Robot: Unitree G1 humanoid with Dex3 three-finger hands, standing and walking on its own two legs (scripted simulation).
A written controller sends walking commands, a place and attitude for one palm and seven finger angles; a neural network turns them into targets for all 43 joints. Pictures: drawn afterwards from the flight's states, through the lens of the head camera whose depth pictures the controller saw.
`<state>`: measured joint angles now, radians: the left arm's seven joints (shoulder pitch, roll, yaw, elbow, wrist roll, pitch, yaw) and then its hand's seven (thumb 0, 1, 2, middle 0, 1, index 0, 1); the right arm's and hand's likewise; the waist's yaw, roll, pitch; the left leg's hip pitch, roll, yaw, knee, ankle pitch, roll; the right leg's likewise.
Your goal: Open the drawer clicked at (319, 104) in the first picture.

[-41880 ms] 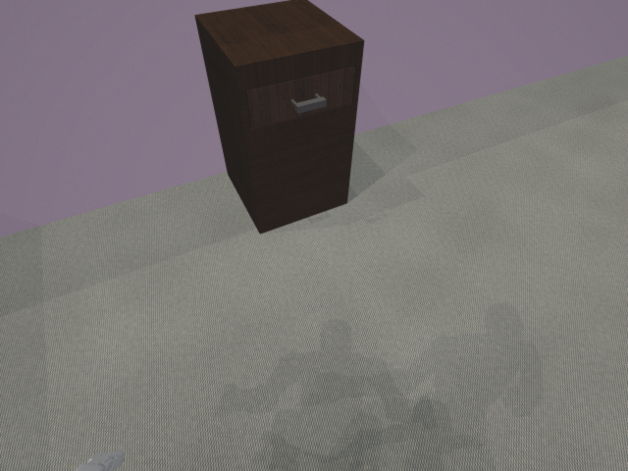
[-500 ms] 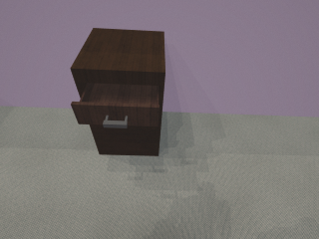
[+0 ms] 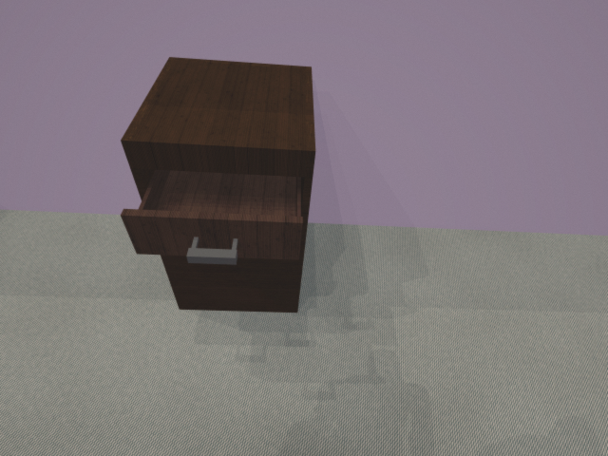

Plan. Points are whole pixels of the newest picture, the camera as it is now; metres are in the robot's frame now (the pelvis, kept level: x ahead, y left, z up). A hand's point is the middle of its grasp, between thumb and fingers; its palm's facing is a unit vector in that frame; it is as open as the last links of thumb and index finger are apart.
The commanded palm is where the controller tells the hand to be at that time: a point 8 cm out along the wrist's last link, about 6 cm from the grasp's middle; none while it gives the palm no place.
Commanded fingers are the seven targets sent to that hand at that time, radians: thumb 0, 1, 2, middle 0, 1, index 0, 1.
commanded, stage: come to a stop and stand still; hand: left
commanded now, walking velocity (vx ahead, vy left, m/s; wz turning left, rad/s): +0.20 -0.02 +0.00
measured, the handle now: (214, 249) +0.56 +0.23 -0.17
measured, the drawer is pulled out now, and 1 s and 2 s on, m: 0.15 0.15 0.15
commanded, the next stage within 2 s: look again from close up in 1.00 s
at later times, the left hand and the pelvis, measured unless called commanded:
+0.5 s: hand out of the picture +0.14 +0.14 -0.16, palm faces +0.06 -0.98 -0.20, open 7.3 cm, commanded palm none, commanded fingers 0.00 0.90 0.90 -0.20 -0.30 -0.20 -0.30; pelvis +0.04 -0.03 +0.00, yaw +5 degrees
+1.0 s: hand out of the picture -0.03 +0.14 -0.17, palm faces +0.09 -0.98 -0.19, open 7.3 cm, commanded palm none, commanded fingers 0.00 0.90 0.90 -0.20 -0.30 -0.20 -0.30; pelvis +0.03 -0.02 +0.01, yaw +4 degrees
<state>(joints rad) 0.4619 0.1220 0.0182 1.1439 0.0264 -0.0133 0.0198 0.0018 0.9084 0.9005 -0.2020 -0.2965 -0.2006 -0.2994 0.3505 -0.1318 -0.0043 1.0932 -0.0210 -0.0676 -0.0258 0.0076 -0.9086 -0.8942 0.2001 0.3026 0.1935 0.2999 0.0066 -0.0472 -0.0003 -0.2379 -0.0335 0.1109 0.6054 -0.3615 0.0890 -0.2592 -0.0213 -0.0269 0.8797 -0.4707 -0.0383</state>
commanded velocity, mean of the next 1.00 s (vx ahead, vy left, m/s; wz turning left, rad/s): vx -0.01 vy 0.03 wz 0.02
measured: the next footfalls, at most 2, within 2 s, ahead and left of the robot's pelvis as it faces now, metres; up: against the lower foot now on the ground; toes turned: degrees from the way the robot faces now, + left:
right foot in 0.34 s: +0.18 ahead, -0.14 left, +0.00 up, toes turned -2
left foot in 0.54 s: +0.05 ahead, +0.09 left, +0.00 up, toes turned +4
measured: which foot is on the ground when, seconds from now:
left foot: down 0.00-0.36, up 0.38-0.52, down 0.54-1.00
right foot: up 0.00-0.32, down 0.34-0.58, up 0.60-0.74, down 0.76-1.00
